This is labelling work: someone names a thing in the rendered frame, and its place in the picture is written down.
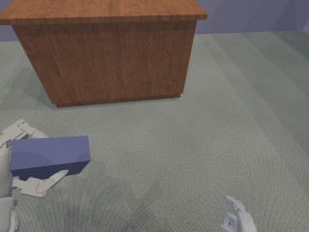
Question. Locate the right robot hand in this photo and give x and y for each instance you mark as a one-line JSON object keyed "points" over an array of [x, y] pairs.
{"points": [[242, 222]]}

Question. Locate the sponge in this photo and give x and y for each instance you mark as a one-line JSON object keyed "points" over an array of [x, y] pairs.
{"points": [[41, 158]]}

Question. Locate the table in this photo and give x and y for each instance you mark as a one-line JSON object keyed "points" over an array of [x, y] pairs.
{"points": [[89, 52]]}

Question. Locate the robot left forearm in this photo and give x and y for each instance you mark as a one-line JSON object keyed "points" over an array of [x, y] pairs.
{"points": [[9, 220]]}

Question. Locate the left robot hand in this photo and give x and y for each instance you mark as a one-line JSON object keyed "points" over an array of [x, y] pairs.
{"points": [[33, 187]]}

